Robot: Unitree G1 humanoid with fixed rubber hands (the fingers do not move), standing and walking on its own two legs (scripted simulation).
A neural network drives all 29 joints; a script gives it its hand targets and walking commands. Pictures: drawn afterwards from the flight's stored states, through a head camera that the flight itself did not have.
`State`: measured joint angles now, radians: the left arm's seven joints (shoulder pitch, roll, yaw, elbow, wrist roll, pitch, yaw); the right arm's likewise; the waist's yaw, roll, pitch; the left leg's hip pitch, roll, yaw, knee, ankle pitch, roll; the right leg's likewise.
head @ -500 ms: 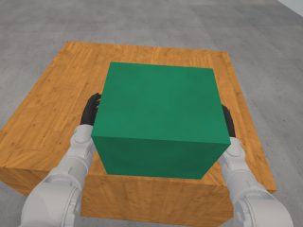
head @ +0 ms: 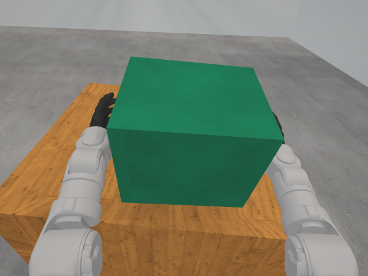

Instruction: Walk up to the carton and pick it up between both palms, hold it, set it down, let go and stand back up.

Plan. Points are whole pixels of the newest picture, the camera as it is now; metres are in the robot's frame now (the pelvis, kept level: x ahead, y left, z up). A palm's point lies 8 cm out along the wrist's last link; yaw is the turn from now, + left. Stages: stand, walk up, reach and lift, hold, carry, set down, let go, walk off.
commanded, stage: reach and lift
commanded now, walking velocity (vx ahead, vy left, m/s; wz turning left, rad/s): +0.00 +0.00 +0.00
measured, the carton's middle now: (188, 134) +0.42 -0.04 +0.15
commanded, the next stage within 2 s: hold in 1.36 s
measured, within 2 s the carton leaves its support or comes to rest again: neither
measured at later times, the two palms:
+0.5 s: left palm (100, 139) +0.37 +0.15 +0.17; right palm (274, 160) +0.34 -0.23 +0.13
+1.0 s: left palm (84, 136) +0.36 +0.17 +0.19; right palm (268, 147) +0.35 -0.21 +0.16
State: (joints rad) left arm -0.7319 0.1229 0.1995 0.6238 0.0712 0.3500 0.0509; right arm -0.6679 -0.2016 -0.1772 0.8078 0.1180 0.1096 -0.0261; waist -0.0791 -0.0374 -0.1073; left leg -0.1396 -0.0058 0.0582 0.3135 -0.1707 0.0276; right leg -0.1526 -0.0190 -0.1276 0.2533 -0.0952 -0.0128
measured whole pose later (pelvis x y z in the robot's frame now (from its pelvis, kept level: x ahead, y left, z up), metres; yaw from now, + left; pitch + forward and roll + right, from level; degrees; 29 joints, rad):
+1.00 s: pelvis +0.00 -0.01 +0.00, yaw +1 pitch -5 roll -1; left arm -0.57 0.10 0.27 0.13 0.14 0.69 -0.03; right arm -0.55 -0.14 -0.14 0.45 0.18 0.35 -0.07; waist -0.09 -0.04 -0.03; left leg -0.07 0.01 0.04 0.34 -0.19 0.02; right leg -0.07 -0.01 -0.15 0.27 -0.12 -0.02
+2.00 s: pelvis -0.01 -0.02 +0.00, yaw +1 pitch -6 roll +0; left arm -0.65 0.12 0.35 0.16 0.15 0.80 -0.06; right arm -0.66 -0.14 -0.13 0.48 0.20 0.49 -0.10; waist -0.06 -0.03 -0.06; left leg -0.06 0.01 0.04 0.33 -0.17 0.01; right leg -0.07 0.00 -0.15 0.28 -0.11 -0.04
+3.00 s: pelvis -0.02 -0.01 +0.00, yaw +0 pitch -6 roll +0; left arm -0.64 0.10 0.33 0.08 0.17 0.86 -0.06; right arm -0.66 -0.14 -0.15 0.44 0.20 0.53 -0.08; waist -0.06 -0.03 -0.03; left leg -0.06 0.00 0.05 0.34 -0.17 0.02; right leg -0.07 -0.01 -0.12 0.29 -0.10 -0.03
